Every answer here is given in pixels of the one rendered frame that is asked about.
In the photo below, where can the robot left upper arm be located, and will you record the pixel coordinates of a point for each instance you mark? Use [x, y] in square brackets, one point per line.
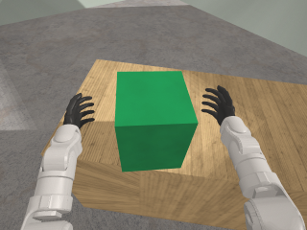
[50, 225]

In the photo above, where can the left robot forearm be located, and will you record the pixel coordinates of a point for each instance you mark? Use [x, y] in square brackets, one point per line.
[53, 189]

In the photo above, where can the pedestal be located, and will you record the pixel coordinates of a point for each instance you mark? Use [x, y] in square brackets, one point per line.
[205, 190]

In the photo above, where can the robot left hand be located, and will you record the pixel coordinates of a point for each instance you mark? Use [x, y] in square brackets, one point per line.
[73, 115]

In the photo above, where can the carton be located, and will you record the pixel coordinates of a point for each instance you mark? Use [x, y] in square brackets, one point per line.
[155, 120]

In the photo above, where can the right robot forearm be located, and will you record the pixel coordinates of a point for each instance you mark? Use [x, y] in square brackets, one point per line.
[256, 177]

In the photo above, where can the robot right hand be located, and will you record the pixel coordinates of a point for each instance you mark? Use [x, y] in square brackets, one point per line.
[223, 104]

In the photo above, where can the robot right upper arm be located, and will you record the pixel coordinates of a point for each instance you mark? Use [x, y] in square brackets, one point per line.
[271, 213]

